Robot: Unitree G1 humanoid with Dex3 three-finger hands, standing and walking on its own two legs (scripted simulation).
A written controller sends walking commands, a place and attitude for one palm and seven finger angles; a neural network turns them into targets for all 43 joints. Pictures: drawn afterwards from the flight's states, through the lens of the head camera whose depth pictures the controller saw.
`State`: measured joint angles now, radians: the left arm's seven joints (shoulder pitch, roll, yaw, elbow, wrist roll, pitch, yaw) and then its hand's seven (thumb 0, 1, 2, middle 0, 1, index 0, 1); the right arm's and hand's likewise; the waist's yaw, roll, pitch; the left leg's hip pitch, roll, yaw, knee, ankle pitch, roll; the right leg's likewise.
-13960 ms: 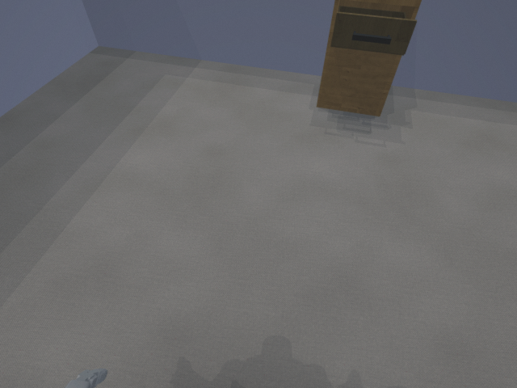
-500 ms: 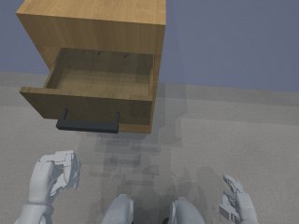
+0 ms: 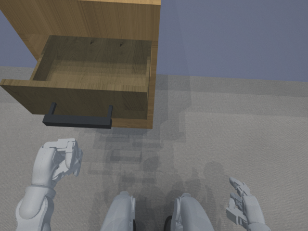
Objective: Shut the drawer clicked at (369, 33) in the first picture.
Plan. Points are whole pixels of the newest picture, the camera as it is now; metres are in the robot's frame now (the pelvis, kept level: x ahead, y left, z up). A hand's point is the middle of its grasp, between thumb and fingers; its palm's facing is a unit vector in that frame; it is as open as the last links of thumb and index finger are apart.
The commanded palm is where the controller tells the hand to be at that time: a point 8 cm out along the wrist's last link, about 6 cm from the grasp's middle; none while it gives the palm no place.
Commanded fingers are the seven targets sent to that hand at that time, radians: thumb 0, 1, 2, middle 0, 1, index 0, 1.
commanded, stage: bring the fist close to the handle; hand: left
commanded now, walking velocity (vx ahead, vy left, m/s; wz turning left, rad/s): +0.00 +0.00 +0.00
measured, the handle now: (80, 114) +0.43 +0.24 -0.04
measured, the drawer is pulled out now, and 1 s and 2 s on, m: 0.19 0.19 0.11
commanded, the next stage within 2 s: push the drawer shut in 0.98 s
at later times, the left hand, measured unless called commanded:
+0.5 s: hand (78, 150) +0.31 +0.21 -0.03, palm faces -0.02 -1.00 -0.04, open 3.3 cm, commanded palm +0.30 +0.26 -0.03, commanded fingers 0.00 0.90 0.90 -1.40 -1.60 -1.40 -1.60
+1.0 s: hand (82, 149) +0.32 +0.21 -0.04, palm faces -0.02 -1.00 -0.04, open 3.3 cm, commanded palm +0.31 +0.25 -0.04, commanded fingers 0.00 0.90 0.90 -1.40 -1.60 -1.40 -1.60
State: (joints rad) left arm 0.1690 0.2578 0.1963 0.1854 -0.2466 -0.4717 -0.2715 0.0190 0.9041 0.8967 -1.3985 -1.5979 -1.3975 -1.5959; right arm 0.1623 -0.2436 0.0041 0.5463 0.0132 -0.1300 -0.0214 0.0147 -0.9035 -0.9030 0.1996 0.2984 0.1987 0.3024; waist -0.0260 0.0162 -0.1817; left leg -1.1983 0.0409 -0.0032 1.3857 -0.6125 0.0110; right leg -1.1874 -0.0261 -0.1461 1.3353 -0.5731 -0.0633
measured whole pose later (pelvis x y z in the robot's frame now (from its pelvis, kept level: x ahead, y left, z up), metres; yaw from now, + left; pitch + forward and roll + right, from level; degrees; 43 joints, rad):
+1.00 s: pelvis -0.02 +0.02 -0.04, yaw -1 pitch +30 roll -4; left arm -0.08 0.27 0.21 0.34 -0.22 -0.49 -0.22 0.02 0.91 0.90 -1.40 -1.60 -1.40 -1.60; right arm 0.15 -0.26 0.02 0.55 0.01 -0.05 0.00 0.01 -0.90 -0.90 0.20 0.30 0.20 0.30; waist -0.04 0.02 -0.21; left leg -1.44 0.03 0.02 1.56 -0.64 0.05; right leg -1.42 -0.05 -0.13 1.49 -0.59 -0.03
